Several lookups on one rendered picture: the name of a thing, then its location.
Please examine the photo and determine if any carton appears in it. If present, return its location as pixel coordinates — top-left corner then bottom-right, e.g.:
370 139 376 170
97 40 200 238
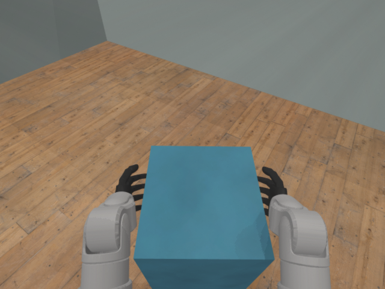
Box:
134 146 275 289

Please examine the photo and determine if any robot right forearm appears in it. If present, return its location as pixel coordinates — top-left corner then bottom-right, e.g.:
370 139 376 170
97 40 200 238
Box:
268 194 331 289

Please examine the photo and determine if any robot left hand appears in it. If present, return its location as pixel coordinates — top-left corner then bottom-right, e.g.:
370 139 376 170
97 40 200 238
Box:
115 164 147 211

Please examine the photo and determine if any robot left forearm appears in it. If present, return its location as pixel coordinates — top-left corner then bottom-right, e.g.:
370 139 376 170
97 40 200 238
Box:
78 191 137 289

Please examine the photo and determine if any robot right hand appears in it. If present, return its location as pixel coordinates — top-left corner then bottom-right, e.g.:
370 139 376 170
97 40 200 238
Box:
257 167 288 216

